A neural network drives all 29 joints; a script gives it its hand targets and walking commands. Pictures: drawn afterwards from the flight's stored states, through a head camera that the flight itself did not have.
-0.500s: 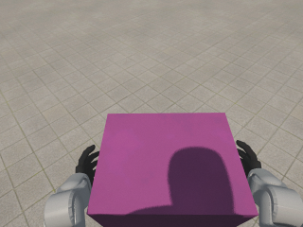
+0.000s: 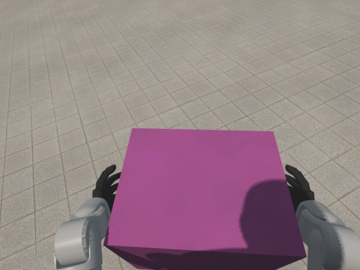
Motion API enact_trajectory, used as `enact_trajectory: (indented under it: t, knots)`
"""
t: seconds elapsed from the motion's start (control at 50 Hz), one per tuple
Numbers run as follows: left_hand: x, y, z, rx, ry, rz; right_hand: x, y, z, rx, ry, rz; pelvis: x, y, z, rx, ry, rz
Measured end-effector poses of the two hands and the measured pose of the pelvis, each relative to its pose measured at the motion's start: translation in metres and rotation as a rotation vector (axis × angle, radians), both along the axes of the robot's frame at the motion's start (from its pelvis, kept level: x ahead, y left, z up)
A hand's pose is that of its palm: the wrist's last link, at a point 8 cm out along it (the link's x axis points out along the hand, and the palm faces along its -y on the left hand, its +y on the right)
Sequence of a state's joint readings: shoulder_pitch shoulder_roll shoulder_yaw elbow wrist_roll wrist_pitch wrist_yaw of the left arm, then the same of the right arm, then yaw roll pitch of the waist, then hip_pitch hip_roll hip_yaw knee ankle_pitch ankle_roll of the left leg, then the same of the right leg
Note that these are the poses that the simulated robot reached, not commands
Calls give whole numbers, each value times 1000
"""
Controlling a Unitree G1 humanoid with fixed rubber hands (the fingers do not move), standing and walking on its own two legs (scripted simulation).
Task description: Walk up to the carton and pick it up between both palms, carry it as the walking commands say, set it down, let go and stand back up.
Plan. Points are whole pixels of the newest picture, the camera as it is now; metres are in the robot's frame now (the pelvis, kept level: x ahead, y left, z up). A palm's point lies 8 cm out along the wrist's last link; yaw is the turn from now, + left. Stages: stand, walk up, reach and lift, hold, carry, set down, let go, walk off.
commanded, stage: carry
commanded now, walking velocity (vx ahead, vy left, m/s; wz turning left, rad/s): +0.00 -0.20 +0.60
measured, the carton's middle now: (198, 206) +0.27 -0.02 +0.01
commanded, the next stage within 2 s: none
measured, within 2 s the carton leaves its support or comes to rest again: neither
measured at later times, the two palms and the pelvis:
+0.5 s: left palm out of the picture +0.07 +0.17 +0.05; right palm (284, 212) +0.23 -0.17 +0.06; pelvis -0.07 -0.10 +0.01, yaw +21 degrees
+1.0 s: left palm out of the picture -0.01 +0.06 +0.05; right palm (321, 207) +0.23 -0.24 +0.07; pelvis -0.10 -0.24 -0.01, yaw +39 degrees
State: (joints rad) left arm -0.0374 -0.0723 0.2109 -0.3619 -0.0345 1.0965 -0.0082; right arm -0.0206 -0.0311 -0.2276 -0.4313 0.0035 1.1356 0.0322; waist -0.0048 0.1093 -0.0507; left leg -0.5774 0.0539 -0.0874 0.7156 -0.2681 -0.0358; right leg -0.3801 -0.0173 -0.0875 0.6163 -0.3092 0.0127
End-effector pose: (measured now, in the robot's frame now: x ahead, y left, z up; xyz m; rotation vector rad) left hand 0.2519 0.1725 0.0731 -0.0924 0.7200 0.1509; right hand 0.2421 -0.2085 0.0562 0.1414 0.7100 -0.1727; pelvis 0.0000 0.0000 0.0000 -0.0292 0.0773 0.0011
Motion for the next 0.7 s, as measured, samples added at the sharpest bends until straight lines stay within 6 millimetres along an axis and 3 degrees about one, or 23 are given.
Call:
enact_trajectory:
  t: [0.08, 0.16, 0.24, 0.32, 0.38, 0.46, 0.58, 0.7]
  knots:
    - [-31, -18, -5, 1, 64, 62, -11, -18, -7, 22, 64, 43, -10, -21, 6, 58, -16, 65]
    - [-56, -21, 2, 9, 39, 131, -5, -19, 2, 16, 40, 123, -24, -40, 8, 68, -17, 132]
    - [-80, -13, 2, -14, -15, 224, 11, -5, 16, -23, -18, 229, -38, -57, 3, 64, -2, 205]
    - [-111, -1, -17, -50, -19, 323, 19, 18, 16, -66, -23, 333, -49, -67, -8, 36, 13, 276]
    - [-141, 5, -32, -60, 40, 377, 12, 34, 4, -59, 39, 375, -58, -78, -6, 52, -9, 294]
    - [-175, 5, -27, -75, 72, 450, -8, 38, -3, -30, 81, 405, -69, -94, 3, 33, -34, 347]
    - [-188, -19, -7, -59, 5, 482, -15, 18, 10, -14, 15, 440, -75, -124, 6, 27, -10, 400]
    - [-182, -67, -3, -26, -22, 478, -8, -31, 4, -4, -16, 457, -73, -168, -3, 9, -4, 455]
